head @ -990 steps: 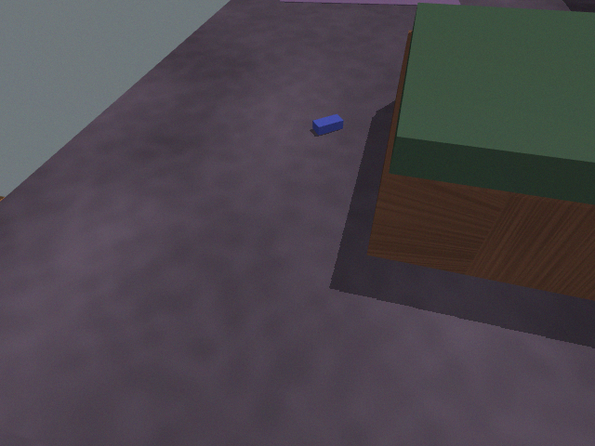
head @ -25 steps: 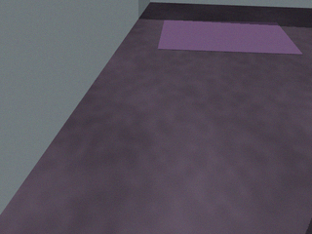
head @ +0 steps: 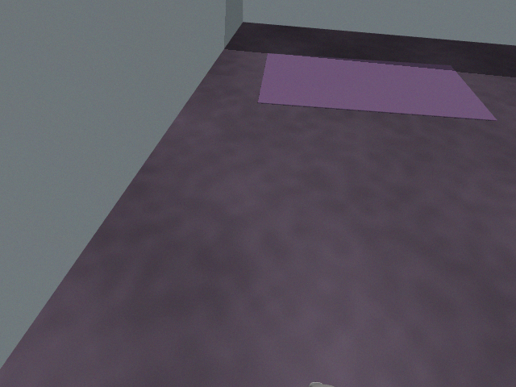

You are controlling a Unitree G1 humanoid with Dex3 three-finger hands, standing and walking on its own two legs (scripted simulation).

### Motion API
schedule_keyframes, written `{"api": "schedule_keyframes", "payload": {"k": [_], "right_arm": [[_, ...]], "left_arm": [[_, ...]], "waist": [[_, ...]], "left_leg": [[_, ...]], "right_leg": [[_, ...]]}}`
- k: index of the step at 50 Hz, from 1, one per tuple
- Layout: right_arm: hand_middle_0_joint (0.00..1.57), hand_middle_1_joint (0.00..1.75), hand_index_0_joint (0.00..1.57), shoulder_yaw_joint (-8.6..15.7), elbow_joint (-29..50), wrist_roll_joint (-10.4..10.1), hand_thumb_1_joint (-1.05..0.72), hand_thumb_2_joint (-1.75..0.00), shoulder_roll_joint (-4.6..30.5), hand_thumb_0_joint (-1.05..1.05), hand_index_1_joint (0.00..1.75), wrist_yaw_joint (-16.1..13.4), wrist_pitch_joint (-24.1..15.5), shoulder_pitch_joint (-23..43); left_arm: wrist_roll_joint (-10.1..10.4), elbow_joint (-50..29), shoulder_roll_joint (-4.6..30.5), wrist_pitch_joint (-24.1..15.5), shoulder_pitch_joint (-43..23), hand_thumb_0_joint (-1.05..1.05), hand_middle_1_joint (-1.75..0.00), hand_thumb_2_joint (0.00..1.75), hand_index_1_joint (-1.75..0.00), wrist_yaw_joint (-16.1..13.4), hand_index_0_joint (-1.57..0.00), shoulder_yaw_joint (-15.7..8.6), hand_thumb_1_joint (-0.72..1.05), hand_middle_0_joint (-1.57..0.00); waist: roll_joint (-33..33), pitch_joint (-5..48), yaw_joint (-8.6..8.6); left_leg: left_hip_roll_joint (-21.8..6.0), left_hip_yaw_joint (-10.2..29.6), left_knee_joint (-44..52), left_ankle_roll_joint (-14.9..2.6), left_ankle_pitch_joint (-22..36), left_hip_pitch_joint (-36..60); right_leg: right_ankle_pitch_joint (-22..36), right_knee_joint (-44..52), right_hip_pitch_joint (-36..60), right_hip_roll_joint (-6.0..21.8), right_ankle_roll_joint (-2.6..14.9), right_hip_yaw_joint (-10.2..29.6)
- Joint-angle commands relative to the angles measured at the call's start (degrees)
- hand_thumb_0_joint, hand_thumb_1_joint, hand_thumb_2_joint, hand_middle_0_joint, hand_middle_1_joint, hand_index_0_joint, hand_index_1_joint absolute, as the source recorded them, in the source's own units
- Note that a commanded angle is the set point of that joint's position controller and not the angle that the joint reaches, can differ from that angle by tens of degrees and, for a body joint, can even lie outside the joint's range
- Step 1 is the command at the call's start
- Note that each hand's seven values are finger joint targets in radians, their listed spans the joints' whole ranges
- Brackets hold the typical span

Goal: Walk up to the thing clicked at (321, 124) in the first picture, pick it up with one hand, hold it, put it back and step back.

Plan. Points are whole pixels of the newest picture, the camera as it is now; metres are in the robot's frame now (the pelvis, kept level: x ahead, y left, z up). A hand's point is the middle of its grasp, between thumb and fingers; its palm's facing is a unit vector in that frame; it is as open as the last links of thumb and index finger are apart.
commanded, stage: walk up
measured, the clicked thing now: out of the picture -0.07 -0.55 -0.75
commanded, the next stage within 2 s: none
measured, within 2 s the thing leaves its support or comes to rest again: neither
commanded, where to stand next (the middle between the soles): +1.29 -0.08 m, yaw -1 degrees
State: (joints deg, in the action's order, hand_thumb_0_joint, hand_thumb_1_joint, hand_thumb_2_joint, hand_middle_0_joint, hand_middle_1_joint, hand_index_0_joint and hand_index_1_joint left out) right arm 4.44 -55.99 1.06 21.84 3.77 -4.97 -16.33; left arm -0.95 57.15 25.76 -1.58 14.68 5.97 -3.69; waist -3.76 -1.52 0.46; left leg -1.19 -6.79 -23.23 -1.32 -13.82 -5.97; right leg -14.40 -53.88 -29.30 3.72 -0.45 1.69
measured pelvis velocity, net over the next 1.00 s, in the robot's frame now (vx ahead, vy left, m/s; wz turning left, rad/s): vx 0.55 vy -0.06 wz -0.03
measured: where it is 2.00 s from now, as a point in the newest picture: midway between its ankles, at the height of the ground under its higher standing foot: (277, 235)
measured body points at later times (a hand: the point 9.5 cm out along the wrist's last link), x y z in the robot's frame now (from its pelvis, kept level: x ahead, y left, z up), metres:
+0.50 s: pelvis +0.28 -0.08 +0.00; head +0.29 -0.10 +0.45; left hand +0.33 +0.24 -0.10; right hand +0.38 -0.40 -0.12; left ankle +0.33 +0.08 -0.67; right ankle +0.26 -0.17 -0.74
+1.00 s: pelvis +0.55 -0.06 +0.00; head +0.57 -0.05 +0.45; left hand +0.64 +0.26 -0.12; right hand +0.60 -0.38 -0.10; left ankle +0.54 +0.05 -0.74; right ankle +0.63 -0.23 -0.69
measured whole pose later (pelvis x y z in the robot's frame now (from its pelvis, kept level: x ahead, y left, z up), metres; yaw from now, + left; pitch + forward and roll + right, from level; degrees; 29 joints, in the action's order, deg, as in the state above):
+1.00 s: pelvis +0.55 -0.06 +0.00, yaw -2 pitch -3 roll +1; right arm 2.9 -50.5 0.4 21.4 3.0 -5.1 -17.4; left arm 0.1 50.6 25.7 -2.9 14.8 4.0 -2.8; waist -3.1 -4.7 0.8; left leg -1.8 -7.0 -24.5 -1.1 -15.0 -6.5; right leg -15.1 -51.6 -29.9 5.3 -0.2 2.1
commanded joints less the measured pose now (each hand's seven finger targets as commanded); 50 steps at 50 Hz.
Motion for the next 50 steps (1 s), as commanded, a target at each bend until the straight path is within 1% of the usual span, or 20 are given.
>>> {"api": "schedule_keyframes", "payload": {"k": [1, 8, 11, 12, 13, 14, 15, 18, 20, 25, 31, 34, 35, 36, 37, 38, 41, 42, 45, 50], "right_arm": [[0.2, 0.3, 0.2, 4.27, 6.4, -0.37, -0.9, -0.9, 17.67, 0.0, 0.3, -1.08, -2.29, 4.28], [0.2, 0.3, 0.2, 4.15, 6.26, -0.26, -0.9, -0.9, 17.82, 0.0, 0.3, -1.33, -1.55, 0.06], [0.2, 0.3, 0.2, 3.65, 7.3, 0.02, -0.9, -0.9, 16.87, 0.0, 0.3, -1.92, -0.8, 0.43], [0.2, 0.3, 0.2, 2.31, 7.21, 0.1, -0.9, -0.9, 13.44, 0.0, 0.3, -1.95, -0.63, -2.53], [0.2, 0.3, 0.2, 0.82, 9.03, -0.62, -0.9, -0.9, 9.4, 0.0, 0.3, -1.84, -0.69, -3.93], [0.2, 0.3, 0.2, 1.32, 9.15, -1.23, -0.9, -0.9, 12.3, 0.0, 0.3, -2.18, -0.67, -3.47], [0.2, 0.3, 0.2, 1.97, 8.42, -0.69, -0.9, -0.9, 16.05, 0.0, 0.3, -2.76, -0.61, -0.86], [0.2, 0.3, 0.2, 1.57, 6.5, -2.04, -0.9, -0.9, 13.63, 0.0, 0.3, -1.98, -0.35, 0.3], [0.2, 0.3, 0.2, 1.47, 6.29, -1.46, -0.9, -0.9, 12.55, 0.0, 0.3, -1.18, 0.39, -1.28], [0.2, 0.3, 0.2, 1.86, 9.26, -0.23, -0.9, -0.9, 11.58, 0.0, 0.3, 0.66, 1.13, 5.76], [0.2, 0.3, 0.2, 2.5, 10.5, -0.05, -0.9, -0.9, 10.75, 0.0, 0.3, 1.53, 0.26, 11.7], [0.2, 0.3, 0.2, 3.94, 7.87, 0.9, -0.9, -0.9, 13.71, 0.0, 0.3, 0.64, 0.1, 2.15], [0.2, 0.3, 0.2, 4.98, 5.69, 1.94, -0.9, -0.9, 16.24, 0.0, 0.3, 0.0, -0.2, -6.79], [0.2, 0.3, 0.2, 6.44, 5.56, 2.64, -0.9, -0.9, 20.57, 0.0, 0.3, -0.9, -0.39, -11.85], [0.2, 0.3, 0.2, 6.61, 7.43, 1.39, -0.9, -0.9, 22.02, 0.0, 0.3, -1.27, -0.58, -10.06], [0.2, 0.3, 0.2, 7.12, 7.76, -0.32, -0.9, -0.9, 21.89, 0.0, 0.3, -1.46, -0.36, -7.7], [0.2, 0.3, 0.2, 3.66, 9.54, -1.6, -0.9, -0.9, 15.81, 0.0, 0.3, -2.41, -0.73, -1.83], [0.2, 0.3, 0.2, 3.28, 9.52, -1.86, -0.9, -0.9, 15.1, 0.0, 0.3, -2.33, -1.04, -0.87], [0.2, 0.3, 0.2, 2.94, 10.83, -1.43, -0.9, -0.9, 14.92, 0.0, 0.3, -2.13, -1.73, 1.93], [0.2, 0.3, 0.2, 3.32, 10.84, -0.72, -0.9, -0.9, 16.76, 0.0, 0.3, -1.52, -2.11, 0.8]], "left_arm": [[-0.22, -5.75, 11.22, -0.98, -3.93, 0.0, -0.3, 0.9, -0.3, 0.45, -0.2, -3.15, 0.9, -0.2], [-0.21, -8.33, 8.62, -2.01, -11.72, 0.0, -0.3, 0.9, -0.3, 0.59, -0.2, -2.69, 0.9, -0.2], [-0.13, -5.5, 10.18, -2.6, -1.21, 0.0, -0.3, 0.9, -0.3, -0.74, -0.2, -4.03, 0.9, -0.2], [-0.28, -3.15, 13.24, -3.13, 7.81, 0.0, -0.3, 0.9, -0.3, -1.79, -0.2, -5.39, 0.9, -0.2], [-0.86, -2.95, 18.14, -3.53, 13.24, 0.0, -0.3, 0.9, -0.3, -2.67, -0.2, -6.81, 0.9, -0.2], [0.3, -3.51, 20.8, -3.55, 13.01, 0.0, -0.3, 0.9, -0.3, -2.98, -0.2, -7.0, 0.9, -0.2], [1.24, -5.12, 20.34, -3.54, 9.4, 0.0, -0.3, 0.9, -0.3, -3.24, -0.2, -7.11, 0.9, -0.2], [1.74, -7.43, 14.3, -3.95, 1.98, 0.0, -0.3, 0.9, -0.3, -4.11, -0.2, -4.88, 0.9, -0.2], [1.56, -7.69, 12.27, -4.47, 0.6, 0.0, -0.3, 0.9, -0.3, -4.11, -0.2, -4.05, 0.9, -0.2], [0.76, -10.47, 13.05, -5.59, -0.73, 0.0, -0.3, 0.9, -0.3, -3.8, -0.2, -3.95, 0.9, -0.2], [0.42, -10.04, 13.75, -4.77, 2.27, 0.0, -0.3, 0.9, -0.3, -3.2, -0.2, -3.77, 0.9, -0.2], [0.64, -11.16, 13.47, -4.32, 0.89, 0.0, -0.3, 0.9, -0.3, -3.99, -0.2, -3.3, 0.9, -0.2], [0.73, -11.22, 11.0, -4.06, 2.83, 0.0, -0.3, 0.9, -0.3, -4.3, -0.2, -2.28, 0.9, -0.2], [1.52, -11.6, 6.79, -3.8, 6.79, 0.0, -0.3, 0.9, -0.3, -4.5, -0.2, -1.1, 0.9, -0.2], [2.43, -10.93, 9.07, -3.35, 9.43, 0.0, -0.3, 0.9, -0.3, -5.02, -0.2, -1.57, 0.9, -0.2], [1.62, -9.86, 12.92, -3.2, 6.59, 0.0, -0.3, 0.9, -0.3, -5.68, -0.2, -1.93, 0.9, -0.2], [2.04, -8.9, 10.8, -3.67, 5.14, 0.0, -0.3, 0.9, -0.3, -4.68, -0.2, -1.35, 0.9, -0.2], [2.29, -8.37, 9.99, -3.23, 6.19, 0.0, -0.3, 0.9, -0.3, -4.3, -0.2, -1.47, 0.9, -0.2], [1.88, -8.27, 9.0, -2.26, 7.3, 0.0, -0.3, 0.9, -0.3, -3.01, -0.2, -1.59, 0.9, -0.2], [0.51, -11.14, 8.23, -2.34, -2.31, 0.0, -0.3, 0.9, -0.3, -1.21, -0.2, -1.89, 0.9, -0.2]], "waist": [[11.13, -6.82, -0.42], [8.29, -4.89, 1.64], [3.67, 3.59, -4.45], [-4.44, 9.84, -8.03], [-16.55, 12.53, -9.16], [-15.73, 10.98, -8.8], [-10.58, 8.67, -8.4], [-3.67, 1.26, -3.58], [-4.52, -1.23, -1.76], [-1.55, -4.82, -1.65], [-0.83, -2.53, -3.87], [5.73, 2.16, 1.77], [11.42, 7.5, 5.88], [23.33, 11.82, 6.86], [20.96, 12.73, 5.73], [15.88, 11.56, 5.61], [7.6, 4.06, 1.72], [9.31, 2.24, 0.39], [11.18, -0.58, -1.42], [12.33, -5.02, 0.99]], "left_leg": [[-15.05, 12.36, 18.99, -9.56, -19.16, -4.61], [-13.73, 6.68, 11.34, -8.48, 0.21, 0.01], [-10.92, 2.41, -9.43, -5.98, 18.62, -1.73], [-7.13, 0.35, -25.35, -3.73, 13.64, -8.53], [-0.19, 0.21, -38.75, -1.65, -8.19, -22.63], [3.31, 3.34, -44.61, -0.18, -15.43, -32.8], [-1.15, 7.01, -49.64, -0.14, -14.41, -33.85], [-4.15, 11.4, -45.77, -1.8, -5.27, -27.81], [-4.71, 10.47, -39.52, -1.16, -1.52, -24.37], [-5.78, 7.29, -23.51, 2.14, 3.12, -26.66], [-3.73, 2.71, -9.23, 0.1, 11.73, -14.47], [-1.87, 2.41, -7.61, -2.4, 5.78, -2.08], [-2.22, 4.56, -6.5, -5.07, 0.77, 8.82], [-13.6, 23.22, -2.42, -8.37, -7.42, 19.33], [-23.19, 45.86, 5.34, -13.97, -7.71, 25.26], [-25.19, 46.77, 5.69, -17.05, -7.39, 22.68], [-16.86, 20.09, 4.59, -9.16, 20.75, 6.27], [-15.4, 16.16, 5.92, -9.09, 20.29, 1.53], [-13.32, 9.97, 8.91, -9.55, 12.75, -4.04], [-13.12, 7.1, 11.08, -11.2, 6.02, -4.78]], "right_leg": [[4.68, 7.07, -5.36, 4.18, -0.93, -0.22], [8.13, 20.03, 2.83, 2.57, 1.49, -5.18], [4.18, 23.48, 21.3, -1.42, 3.47, -8.29], [-0.4, 24.23, 34.26, -0.69, 4.17, -5.2], [-11.16, 29.52, 45.05, 11.11, 7.14, 14.17], [-8.42, 38.78, 47.67, 20.2, 12.87, 35.52], [-3.45, 38.5, 43.81, 21.98, 15.96, 36.0], [12.4, 36.48, 27.73, 13.69, 11.78, 12.58], [12.14, 38.28, 21.41, 10.4, 10.34, 6.34], [9.26, 42.79, 19.04, 10.86, 12.94, 0.63], [6.93, 39.22, 19.32, 9.89, 10.49, -1.76], [18.42, 24.22, 18.16, 8.85, 9.25, -3.5], [18.76, 9.37, 13.63, 5.1, 7.39, -6.17], [2.0, -6.76, 1.24, -1.84, 4.67, -7.24], [-15.76, -14.13, -9.81, -8.66, 3.55, -2.84], [-15.51, -17.65, -11.35, -3.38, 4.64, 2.86], [-5.96, -13.48, -3.08, -0.57, 3.47, 6.36], [-4.94, -11.75, -0.52, 0.21, 2.96, 4.92], [-1.61, -5.8, 1.53, 1.1, 0.97, 2.13], [4.88, 11.93, 0.2, 3.63, 0.07, -2.21]]}}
